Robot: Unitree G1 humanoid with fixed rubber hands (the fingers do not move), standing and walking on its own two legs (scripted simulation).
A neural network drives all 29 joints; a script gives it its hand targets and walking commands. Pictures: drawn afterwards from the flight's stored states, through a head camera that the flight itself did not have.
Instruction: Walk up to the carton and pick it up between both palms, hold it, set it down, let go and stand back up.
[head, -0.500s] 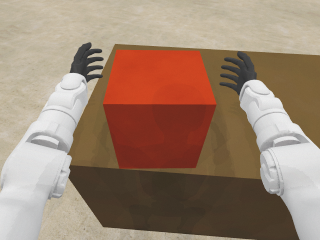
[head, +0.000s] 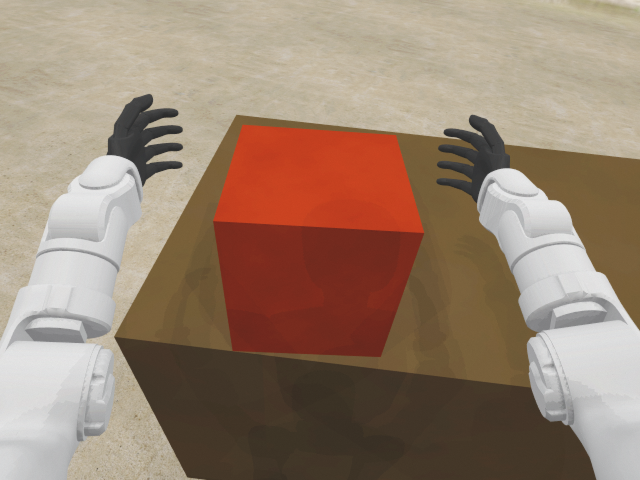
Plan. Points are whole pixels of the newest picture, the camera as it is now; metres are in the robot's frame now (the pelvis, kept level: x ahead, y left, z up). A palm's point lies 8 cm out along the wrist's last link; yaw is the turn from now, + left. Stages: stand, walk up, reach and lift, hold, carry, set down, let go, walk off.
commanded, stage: set down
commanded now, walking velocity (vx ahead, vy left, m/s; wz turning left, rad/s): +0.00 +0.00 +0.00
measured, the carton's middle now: (313, 244) +0.46 +0.01 +0.06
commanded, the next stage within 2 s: none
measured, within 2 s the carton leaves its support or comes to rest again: neither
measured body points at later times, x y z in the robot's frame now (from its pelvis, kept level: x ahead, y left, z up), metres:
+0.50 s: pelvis -0.03 +0.02 +0.00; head -0.01 +0.03 +0.44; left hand +0.39 +0.21 +0.14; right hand +0.38 -0.22 +0.15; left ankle +0.01 +0.13 -0.75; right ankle +0.00 -0.11 -0.75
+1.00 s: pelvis -0.01 +0.01 +0.00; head +0.01 +0.01 +0.45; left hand +0.27 +0.23 +0.05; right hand +0.26 -0.23 +0.05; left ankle +0.01 +0.13 -0.75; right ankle +0.00 -0.11 -0.75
